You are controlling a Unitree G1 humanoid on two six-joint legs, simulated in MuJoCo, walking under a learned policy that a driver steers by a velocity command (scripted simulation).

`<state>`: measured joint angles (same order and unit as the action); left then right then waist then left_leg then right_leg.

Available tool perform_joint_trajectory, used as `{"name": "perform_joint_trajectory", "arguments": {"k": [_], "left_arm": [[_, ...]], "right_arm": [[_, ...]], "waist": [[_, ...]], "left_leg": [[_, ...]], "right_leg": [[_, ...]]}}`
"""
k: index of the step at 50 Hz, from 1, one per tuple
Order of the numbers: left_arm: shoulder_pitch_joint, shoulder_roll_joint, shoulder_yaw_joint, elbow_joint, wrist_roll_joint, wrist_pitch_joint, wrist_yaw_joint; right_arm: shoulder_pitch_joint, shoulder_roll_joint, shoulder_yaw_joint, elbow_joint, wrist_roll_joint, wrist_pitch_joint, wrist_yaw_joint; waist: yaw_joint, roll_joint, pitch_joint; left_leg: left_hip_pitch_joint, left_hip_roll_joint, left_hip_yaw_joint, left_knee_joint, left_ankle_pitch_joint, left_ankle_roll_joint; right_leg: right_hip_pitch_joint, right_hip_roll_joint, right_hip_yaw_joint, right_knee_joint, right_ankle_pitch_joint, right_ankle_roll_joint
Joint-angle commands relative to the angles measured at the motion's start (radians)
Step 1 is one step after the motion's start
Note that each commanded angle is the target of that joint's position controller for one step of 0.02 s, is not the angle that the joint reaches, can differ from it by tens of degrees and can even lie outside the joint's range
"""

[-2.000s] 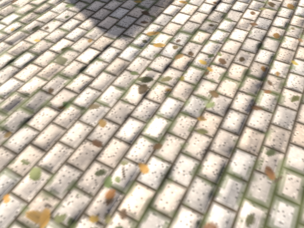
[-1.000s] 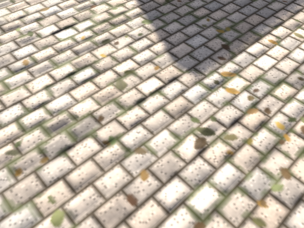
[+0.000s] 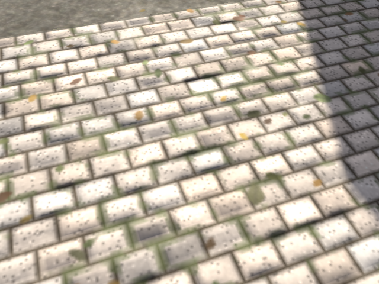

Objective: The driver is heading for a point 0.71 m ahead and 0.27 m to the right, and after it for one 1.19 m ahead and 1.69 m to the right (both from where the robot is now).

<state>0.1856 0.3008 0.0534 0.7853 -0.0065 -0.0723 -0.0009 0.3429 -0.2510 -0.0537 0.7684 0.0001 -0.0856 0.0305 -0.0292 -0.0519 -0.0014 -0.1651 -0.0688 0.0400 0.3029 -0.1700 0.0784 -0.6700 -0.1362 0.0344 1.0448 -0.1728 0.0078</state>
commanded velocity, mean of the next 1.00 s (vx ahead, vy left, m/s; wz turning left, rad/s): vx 0.50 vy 0.00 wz -0.18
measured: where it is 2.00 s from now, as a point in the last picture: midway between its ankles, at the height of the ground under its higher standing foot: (249, 171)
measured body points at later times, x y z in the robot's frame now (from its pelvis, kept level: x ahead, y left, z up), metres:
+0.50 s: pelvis +0.27 -0.07 +0.00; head +0.29 -0.09 +0.44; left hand +0.36 +0.19 -0.12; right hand +0.38 -0.35 -0.13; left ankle +0.27 +0.09 -0.66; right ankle +0.30 -0.15 -0.75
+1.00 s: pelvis +0.53 -0.03 +0.00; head +0.55 -0.02 +0.44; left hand +0.68 +0.23 -0.13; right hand +0.57 -0.32 -0.11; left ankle +0.57 +0.07 -0.75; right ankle +0.47 -0.17 -0.66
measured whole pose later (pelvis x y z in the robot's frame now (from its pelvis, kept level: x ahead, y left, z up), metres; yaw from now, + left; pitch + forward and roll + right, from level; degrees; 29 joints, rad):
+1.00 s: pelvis +0.53 -0.03 +0.00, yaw -15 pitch +1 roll +1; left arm 0.29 0.31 0.08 0.78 -0.03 -0.04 0.00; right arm 0.21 -0.25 -0.06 0.81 -0.01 -0.11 0.01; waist -0.01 -0.06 0.01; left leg -0.24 -0.01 0.08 0.39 -0.18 0.02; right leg -0.55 -0.06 0.05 1.15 -0.32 -0.02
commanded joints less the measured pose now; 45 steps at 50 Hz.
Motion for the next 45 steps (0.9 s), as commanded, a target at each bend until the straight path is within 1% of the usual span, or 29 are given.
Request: {"name": "perform_joint_trajectory", "arguments": {"k": [1, 5, 7, 9, 12, 13, 14, 15, 16, 17, 18, 19, 20, 21, 22, 23, 25, 28, 32, 34, 36, 38, 39, 40, 41, 42, 43, 44, 45], "left_arm": [[-0.008, 0.034, 0.008, -0.057, 0.006, -0.003, 0.000], [-0.143, 0.012, -0.004, -0.093, -0.002, -0.017, -0.020], [-0.201, 0.014, -0.007, -0.116, -0.007, -0.022, -0.031], [-0.238, 0.021, -0.007, -0.139, -0.009, -0.027, -0.044], [-0.210, 0.045, 0.000, -0.146, -0.008, -0.034, -0.057], [-0.155, 0.063, 0.009, -0.134, -0.006, -0.036, -0.055], [-0.031, 0.093, 0.028, -0.098, -0.002, -0.035, -0.048], [0.141, 0.149, 0.049, -0.056, 0.003, -0.034, -0.037], [0.258, 0.254, 0.074, -0.041, 0.024, -0.030, -0.031], [0.291, 0.191, 0.056, -0.028, 0.008, -0.026, -0.034], [0.222, 0.140, 0.038, -0.036, -0.001, -0.025, -0.033], [0.145, 0.115, 0.029, -0.051, -0.002, -0.022, -0.030], [0.084, 0.089, 0.021, -0.055, 0.004, -0.021, -0.033], [0.048, 0.063, 0.012, -0.060, 0.013, -0.027, -0.036], [0.032, 0.058, 0.012, -0.058, 0.016, -0.032, -0.039], [0.033, 0.061, 0.014, -0.052, 0.014, -0.039, -0.040], [0.055, 0.085, 0.020, -0.033, 0.008, -0.045, -0.035], [0.108, 0.106, 0.028, -0.011, 0.001, -0.033, -0.016], [0.169, 0.128, 0.036, 0.012, -0.012, -0.018, 0.001], [0.205, 0.131, 0.038, 0.026, -0.017, -0.010, 0.005], [0.220, 0.133, 0.041, 0.032, -0.021, 0.000, 0.010], [0.204, 0.145, 0.049, 0.029, -0.020, 0.008, 0.017], [0.191, 0.146, 0.051, 0.026, -0.019, 0.013, 0.018], [0.183, 0.125, 0.044, 0.020, -0.016, 0.016, 0.018], [0.171, 0.071, 0.025, 0.002, -0.006, 0.015, 0.015], [0.240, -0.012, 0.002, -0.034, -0.002, 0.003, 0.015], [0.283, 0.007, 0.000, -0.049, -0.026, -0.010, 0.013], [0.229, 0.106, 0.026, -0.042, -0.041, -0.009, 0.014], [0.165, 0.118, 0.033, -0.053, -0.036, -0.003, 0.014]], "right_arm": [[-0.035, -0.135, -0.031, -0.049, 0.002, -0.018, -0.017], [0.021, -0.164, -0.034, -0.012, 0.010, -0.008, -0.028], [0.056, -0.174, -0.036, 0.012, 0.015, -0.002, -0.030], [0.076, -0.179, -0.038, 0.033, 0.018, 0.007, -0.033], [0.063, -0.195, -0.044, 0.049, 0.021, 0.019, -0.039], [0.045, -0.205, -0.047, 0.049, 0.020, 0.023, -0.040], [0.027, -0.202, -0.043, 0.048, 0.018, 0.029, -0.041], [0.029, -0.170, -0.029, 0.036, 0.007, 0.030, -0.044], [0.153, -0.061, 0.005, 0.015, 0.004, 0.012, -0.036], [0.146, -0.072, 0.008, 0.033, 0.009, -0.011, -0.029], [0.057, -0.160, -0.017, 0.012, 0.036, -0.023, -0.022], [-0.022, -0.163, -0.015, -0.010, 0.040, -0.027, -0.023], [-0.064, -0.150, -0.016, -0.018, 0.025, -0.024, -0.027], [-0.053, -0.143, -0.022, -0.013, 0.015, -0.012, -0.032], [-0.025, -0.124, -0.021, -0.002, 0.014, 0.002, -0.033], [-0.004, -0.104, -0.018, 0.008, 0.013, 0.013, -0.036], [-0.040, -0.096, -0.019, -0.008, 0.001, 0.020, -0.043], [-0.161, -0.084, -0.016, -0.046, -0.008, 0.010, -0.045], [-0.299, -0.063, -0.007, -0.074, 0.002, -0.008, -0.029], [-0.359, -0.067, -0.006, -0.090, 0.009, -0.017, -0.019], [-0.395, -0.083, -0.009, -0.105, 0.014, -0.028, -0.009], [-0.368, -0.116, -0.020, -0.101, 0.016, -0.038, -0.005], [-0.325, -0.130, -0.026, -0.090, 0.017, -0.043, -0.006], [-0.230, -0.155, -0.041, -0.061, 0.013, -0.046, -0.012], [-0.085, -0.204, -0.059, -0.037, -0.003, -0.051, -0.021], [0.042, -0.296, -0.082, -0.023, -0.017, -0.043, -0.028], [0.074, -0.267, -0.075, -0.007, -0.011, -0.034, -0.022], [0.015, -0.178, -0.051, -0.022, -0.004, -0.033, -0.022], [-0.042, -0.138, -0.038, -0.028, -0.001, -0.030, -0.023]], "waist": [[0.031, 0.103, 0.017], [-0.024, 0.106, 0.053], [-0.047, 0.106, 0.070], [-0.052, 0.111, 0.082], [-0.019, 0.132, 0.058], [0.015, 0.144, 0.021], [0.082, 0.134, -0.054], [0.149, 0.095, -0.183], [0.125, -0.135, -0.351], [0.140, -0.215, -0.430], [0.138, -0.133, -0.272], [0.113, -0.055, -0.159], [0.081, 0.001, -0.078], [0.044, -0.015, -0.048], [0.022, -0.036, -0.043], [0.011, -0.038, -0.042], [0.006, -0.020, -0.015], [0.034, 0.001, 0.015], [0.082, -0.012, 0.033], [0.102, -0.018, 0.043], [0.104, -0.029, 0.047], [0.076, -0.050, 0.035], [0.048, -0.060, 0.019], [0.001, -0.054, -0.030], [-0.064, -0.003, -0.152], [-0.069, 0.221, -0.304], [-0.055, 0.397, -0.355], [-0.062, 0.260, -0.220], [-0.050, 0.190, -0.130]], "left_leg": [[0.022, 0.263, -0.170, -0.159, 0.283, 0.168], [0.060, 0.255, -0.128, -0.166, 0.207, 0.138], [0.111, 0.277, -0.134, -0.147, 0.186, 0.137], [0.174, 0.306, -0.145, -0.114, 0.199, 0.128], [0.235, 0.329, -0.151, -0.041, 0.328, 0.100], [0.239, 0.317, -0.138, 0.024, 0.479, 0.086], [0.216, 0.272, -0.101, 0.171, 0.633, 0.065], [0.077, 0.220, -0.060, 0.406, 0.551, 0.030], [-0.337, 0.068, -0.015, 0.826, 0.135, -0.049], [-0.500, 0.007, -0.154, 0.987, -0.390, -0.052], [-0.601, 0.071, -0.177, 1.061, -0.352, -0.039], [-0.604, 0.127, -0.139, 1.025, -0.260, -0.030], [-0.568, 0.164, -0.118, 0.953, -0.188, -0.032], [-0.503, 0.196, -0.124, 0.894, -0.137, -0.033], [-0.447, 0.205, -0.123, 0.868, -0.107, -0.039], [-0.424, 0.206, -0.114, 0.851, -0.090, -0.048], [-0.451, 0.209, -0.105, 0.776, -0.037, -0.069], [-0.515, 0.200, -0.105, 0.581, 0.108, -0.097], [-0.444, 0.146, -0.088, 0.329, 0.253, -0.113], [-0.419, 0.126, -0.087, 0.266, 0.253, -0.116], [-0.396, 0.115, -0.102, 0.209, 0.220, -0.107], [-0.328, 0.109, -0.109, 0.170, 0.154, -0.090], [-0.260, 0.102, -0.097, 0.150, 0.122, -0.077], [-0.120, 0.094, -0.081, 0.118, 0.103, -0.053], [0.121, 0.192, -0.160, 0.148, 0.096, -0.001], [0.494, 0.422, -0.475, 0.138, 0.034, 0.106], [0.554, 0.516, -0.779, 0.026, -0.161, 0.188], [0.439, 0.477, -0.671, 0.002, -0.243, 0.149], [0.312, 0.437, -0.520, -0.013, -0.196, 0.113]], "right_leg": [[-0.058, -0.017, 0.019, -0.132, 0.154, 0.013], [-0.026, 0.024, -0.016, -0.361, 0.290, 0.000], [-0.032, 0.038, -0.022, -0.423, 0.279, -0.009], [-0.045, 0.048, -0.018, -0.469, 0.230, -0.029], [0.034, 0.075, -0.036, -0.517, 0.123, -0.070], [0.128, 0.106, -0.063, -0.530, 0.096, -0.088], [0.302, 0.144, -0.097, -0.554, 0.110, -0.114], [0.586, 0.074, -0.027, -0.514, 0.165, -0.159], [1.009, -0.195, 0.416, -0.544, 0.042, -0.318], [1.082, -0.263, 0.720, -0.714, -0.068, -0.359], [0.969, -0.233, 0.596, -0.734, -0.145, -0.302], [0.811, -0.197, 0.454, -0.750, -0.107, -0.268], [0.660, -0.154, 0.356, -0.784, -0.029, -0.252], [0.563, -0.116, 0.287, -0.817, 0.031, -0.236], [0.505, -0.096, 0.248, -0.849, 0.059, -0.236], [0.476, -0.086, 0.213, -0.872, 0.101, -0.246], [0.451, -0.073, 0.176, -0.900, 0.173, -0.263], [0.489, -0.056, 0.144, -0.914, 0.203, -0.255], [0.500, -0.029, 0.118, -0.895, 0.149, -0.222], [0.521, -0.043, 0.144, -0.865, 0.120, -0.222], [0.557, -0.063, 0.187, -0.822, 0.094, -0.215], [0.580, -0.083, 0.236, -0.772, 0.085, -0.197], [0.577, -0.079, 0.246, -0.729, 0.107, -0.185], [0.553, -0.038, 0.231, -0.638, 0.164, -0.163], [0.452, 0.030, 0.185, -0.414, 0.129, -0.129], [0.125, 0.170, 0.056, -0.059, -0.163, -0.060], [-0.083, 0.176, 0.089, 0.151, -0.441, -0.047], [-0.142, 0.117, 0.127, 0.239, -0.364, -0.048], [-0.135, 0.078, 0.100, 0.237, -0.276, -0.047]]}}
